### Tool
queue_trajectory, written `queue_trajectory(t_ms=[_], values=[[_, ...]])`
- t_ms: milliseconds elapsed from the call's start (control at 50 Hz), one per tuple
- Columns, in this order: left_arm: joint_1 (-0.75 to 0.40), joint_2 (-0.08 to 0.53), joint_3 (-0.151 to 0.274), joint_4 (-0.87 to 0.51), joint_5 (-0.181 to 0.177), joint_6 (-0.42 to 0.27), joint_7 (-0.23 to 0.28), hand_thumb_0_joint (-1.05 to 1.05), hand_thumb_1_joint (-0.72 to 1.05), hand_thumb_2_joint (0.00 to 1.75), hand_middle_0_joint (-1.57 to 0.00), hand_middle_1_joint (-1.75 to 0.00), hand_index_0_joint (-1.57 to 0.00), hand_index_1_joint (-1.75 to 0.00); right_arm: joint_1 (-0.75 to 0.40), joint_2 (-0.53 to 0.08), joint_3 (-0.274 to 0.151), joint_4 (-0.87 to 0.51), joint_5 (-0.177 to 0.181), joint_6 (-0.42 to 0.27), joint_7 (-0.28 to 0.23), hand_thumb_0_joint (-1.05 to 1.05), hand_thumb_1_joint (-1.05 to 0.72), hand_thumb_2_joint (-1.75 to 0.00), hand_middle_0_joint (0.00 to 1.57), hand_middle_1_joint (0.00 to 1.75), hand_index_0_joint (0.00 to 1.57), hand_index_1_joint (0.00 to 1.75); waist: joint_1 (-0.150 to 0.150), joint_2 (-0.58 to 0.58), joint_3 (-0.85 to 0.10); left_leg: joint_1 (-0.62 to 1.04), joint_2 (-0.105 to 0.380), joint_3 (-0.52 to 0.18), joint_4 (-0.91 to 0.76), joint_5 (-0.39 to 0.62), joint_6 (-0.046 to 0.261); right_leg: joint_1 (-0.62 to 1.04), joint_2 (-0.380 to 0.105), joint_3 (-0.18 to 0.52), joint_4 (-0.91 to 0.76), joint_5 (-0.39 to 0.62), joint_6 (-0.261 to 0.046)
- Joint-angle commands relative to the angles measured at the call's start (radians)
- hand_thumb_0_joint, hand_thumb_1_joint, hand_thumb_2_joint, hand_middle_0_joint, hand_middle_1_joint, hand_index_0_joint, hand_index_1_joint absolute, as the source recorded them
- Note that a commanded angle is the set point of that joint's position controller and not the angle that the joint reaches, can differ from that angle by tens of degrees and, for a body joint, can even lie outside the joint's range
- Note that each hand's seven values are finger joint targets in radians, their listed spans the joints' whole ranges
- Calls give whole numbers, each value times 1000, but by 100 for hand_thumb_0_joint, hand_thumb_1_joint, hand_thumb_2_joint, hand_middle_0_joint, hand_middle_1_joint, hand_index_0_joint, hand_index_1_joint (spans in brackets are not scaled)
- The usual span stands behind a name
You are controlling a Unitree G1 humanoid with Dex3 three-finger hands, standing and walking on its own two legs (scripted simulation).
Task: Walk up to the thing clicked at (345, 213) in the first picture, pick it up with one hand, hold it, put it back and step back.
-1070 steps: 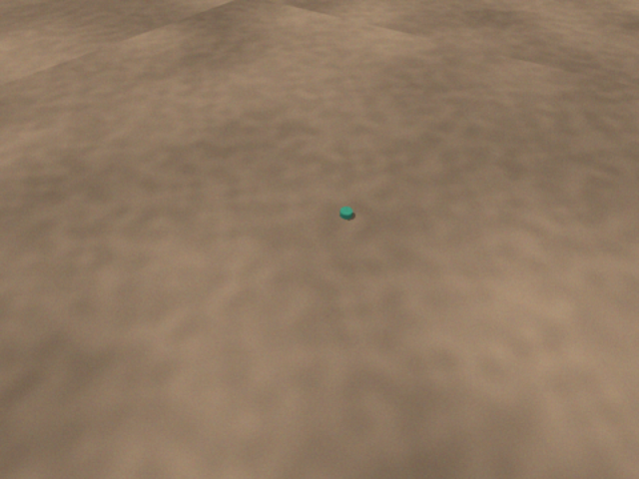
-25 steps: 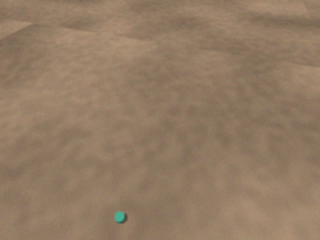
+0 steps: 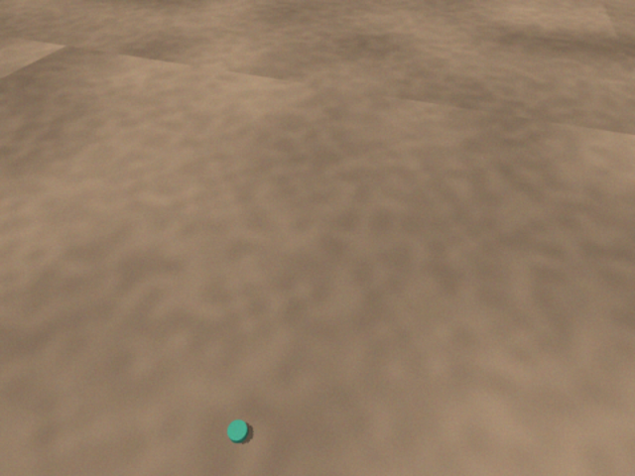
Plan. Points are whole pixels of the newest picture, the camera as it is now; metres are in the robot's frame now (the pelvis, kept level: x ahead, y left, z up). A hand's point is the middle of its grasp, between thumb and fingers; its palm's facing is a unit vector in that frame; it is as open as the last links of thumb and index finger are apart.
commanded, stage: stand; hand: left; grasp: from above
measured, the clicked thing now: (237, 431) +0.42 +0.26 -0.77
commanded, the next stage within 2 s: rise first in 0.02 s
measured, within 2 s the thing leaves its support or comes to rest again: neither
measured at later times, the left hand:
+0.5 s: hand out of the picture +0.14 +0.26 -0.18, palm faces -0.07 -0.91 -0.40, open 11.2 cm
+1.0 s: hand out of the picture +0.12 +0.27 -0.25, palm faces -0.20 -0.84 -0.50, open 13.9 cm
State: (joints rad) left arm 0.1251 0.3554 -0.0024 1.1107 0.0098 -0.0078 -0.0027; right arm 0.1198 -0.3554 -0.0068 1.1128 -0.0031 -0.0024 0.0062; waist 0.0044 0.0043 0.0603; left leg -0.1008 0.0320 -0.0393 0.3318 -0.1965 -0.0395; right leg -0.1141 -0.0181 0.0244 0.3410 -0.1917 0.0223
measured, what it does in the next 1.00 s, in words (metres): lowers itself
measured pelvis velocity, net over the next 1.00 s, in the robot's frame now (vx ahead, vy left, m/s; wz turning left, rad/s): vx -0.01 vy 0.02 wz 0.00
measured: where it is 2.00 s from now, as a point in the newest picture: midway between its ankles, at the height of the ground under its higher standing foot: outside the picture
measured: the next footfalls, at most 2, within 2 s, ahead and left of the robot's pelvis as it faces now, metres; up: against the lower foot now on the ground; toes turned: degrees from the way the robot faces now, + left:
none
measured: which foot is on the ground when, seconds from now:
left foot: down 0.00-1.00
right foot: down 0.00-1.00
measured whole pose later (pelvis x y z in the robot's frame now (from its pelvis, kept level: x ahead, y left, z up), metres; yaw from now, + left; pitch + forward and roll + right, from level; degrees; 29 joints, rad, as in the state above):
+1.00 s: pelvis -0.01 +0.02 -0.11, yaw +0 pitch +20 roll -2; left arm 0.28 0.31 0.12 0.39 0.30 0.20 0.02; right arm 0.17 -0.23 -0.04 0.53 0.01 -0.14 0.00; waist -0.02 0.01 -0.13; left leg -1.02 0.02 -0.08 1.25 -0.58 -0.03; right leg -1.00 -0.01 0.01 1.19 -0.55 0.04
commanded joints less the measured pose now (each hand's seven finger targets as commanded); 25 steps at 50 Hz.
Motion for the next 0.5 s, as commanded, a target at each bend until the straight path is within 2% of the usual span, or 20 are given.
queue_trajectory(t_ms=[0, 80, 100, 120, 140, 160, 180, 200, 220, 240, 260, 280, 300, 320, 360, 400, 440, 480], values=[[-22, 219, 44, -59, -1, -20, 12, 0, 90, 90, -20, -30, -20, -30, -37, -212, -41, -62, -3, -20, -13, 0, -90, -90, 20, 30, 20, 30, -2, 0, -95, 26, 93, -46, -37, 200, 52, 15, -100, 55, -35, 183, -45], [-16, 212, 42, -56, -1, -21, 12, 0, 90, 90, -20, -30, -20, -30, -33, -212, -40, -57, -3, -18, -11, 0, -90, -90, 20, 30, 20, 30, -2, -7, -59, 3, 88, -47, -46, 159, 51, -3, -97, 56, -50, 154, -40], [-25, 217, 44, -55, 1, -21, 14, 0, 86, 86, -22, -37, -23, -36, -28, -210, -42, -58, -3, -16, -11, 0, -94, -93, 20, 31, 20, 31, -7, -13, -54, -6, 87, -49, -49, 137, 52, 1, -98, 60, -54, 136, -41], [-376, 29, 40, -406, -46, -116, 25, 0, 78, 94, -28, -44, -23, -44, -37, -33, 6, -342, 60, -74, -27, 0, -95, -91, 20, 30, 20, 30, -112, 20, -28, -137, -49, 91, 33, -26, 45, -202, 6, -26, -5, 29, -19], [-491, 112, 76, -377, -43, -110, 32, 0, 70, 92, -27, -50, -23, -52, 10, -64, 0, -287, 61, -78, -37, 0, -92, -91, 20, 30, 20, 30, -79, -1, -64, -132, -50, 86, 40, -47, 46, -148, 8, -38, 0, -16, -18], [-305, 179, 126, -150, -21, -61, 36, 0, 62, 91, -27, -54, -23, -58, 41, -99, -10, -267, 60, -67, -44, 0, -92, -91, 20, 30, 20, 30, -74, -38, -27, -170, -52, 81, 61, -69, 49, -179, 21, -50, 12, -56, -25], [-222, 179, 139, -93, -10, -46, 16, 0, 54, 88, -25, -61, -23, -63, 43, -101, -27, -296, 57, -57, -41, 0, -90, -90, 20, 30, 20, 30, -38, -33, -24, -203, -44, 82, 92, -55, 45, -191, 26, -57, 48, -64, -29], [-252, 189, 145, -114, 15, -46, 2, 0, 46, 86, -21, -69, -21, -71, 61, -101, -46, -315, 44, -60, -45, 0, -89, -90, 20, 30, 20, 30, -45, -58, -92, -209, -44, 77, 131, -17, 49, -205, 26, -54, 87, -25, -28], [-297, 259, 183, -150, 37, -57, -6, 0, 38, 86, -22, -77, -22, -77, 75, -106, -62, -320, 40, -68, -52, 0, -89, -90, 20, 30, 20, 30, -30, -32, -171, -212, -44, 71, 162, 23, 46, -195, 22, -49, 129, 30, -27], [-241, 251, 193, -129, 68, -48, -21, 0, 30, 83, -22, -82, -23, -81, 77, -97, -69, -351, 32, -74, -50, 0, -89, -90, 20, 30, 20, 30, -28, -8, -221, -234, -49, 69, 198, 58, 42, -197, 17, -49, 174, 71, -28], [-157, 215, 196, -63, 99, -35, -36, 0, 22, 83, -20, -89, -23, -86, 105, -92, -78, -353, 19, -74, -43, 0, -91, -90, 20, 30, 20, 30, -19, -25, -241, -276, -52, 61, 249, 76, 41, -225, 20, -51, 223, 85, -28], [-103, 225, 219, -78, 126, -29, -43, 0, 14, 85, -19, -92, -21, -90, 111, -91, -88, -377, 16, -76, -37, 0, -91, -90, 20, 30, 20, 30, 17, 4, -295, -297, -58, 64, 284, 99, 36, -216, 20, -49, 259, 95, -32], [-70, 228, 241, -126, 133, -21, -41, 0, 6, 84, -18, -95, -21, -92, 114, -80, -93, -406, 15, -76, -33, 0, -91, -90, 20, 30, 20, 30, 34, 23, -350, -297, -62, 65, 296, 122, 34, -194, 19, -47, 277, 112, -32], [-86, 210, 228, -172, 142, -9, -35, 0, -2, 83, -20, -94, -22, -92, 104, -73, -95, -437, 17, -75, -31, 0, -90, -90, 20, 30, 20, 30, 35, 43, -364, -299, -65, 66, 299, 115, 31, -201, 18, -47, 284, 100, -33], [-87, 155, 198, -204, 159, 36, -19, 0, -18, 84, -19, -98, -21, -95, 84, -64, -92, -480, 22, -75, -26, 0, -90, -90, 20, 30, 20, 30, 25, 44, -317, -347, -62, 62, 313, 73, 29, -258, 22, -52, 297, 48, -32], [-120, 155, 190, -245, 176, 79, -8, 0, -31, 87, -21, -95, -21, -95, 62, -68, -94, -525, 30, -75, -23, 0, -92, -90, 20, 30, 20, 30, 6, 18, -265, -399, -52, 55, 338, 8, 29, -339, 29, -57, 313, -24, -33], [-104, 159, 202, -330, 177, 111, 1, 0, -43, 88, -20, -97, -19, -97, 61, -61, -97, -558, 31, -80, -18, 0, -91, -90, 20, 30, 20, 30, 1, 4, -283, -429, -43, 48, 368, -30, 31, -381, 33, -60, 345, -68, -33], [-80, 127, 185, -360, 181, 131, 1, 0, -47, 88, -20, -97, -19, -97, 65, -58, -94, -579, 31, -93, -15, 0, -92, -91, 20, 30, 20, 30, -8, -3, -258, -477, -38, 40, 400, -80, 30, -441, 36, -68, 384, -117, -31]])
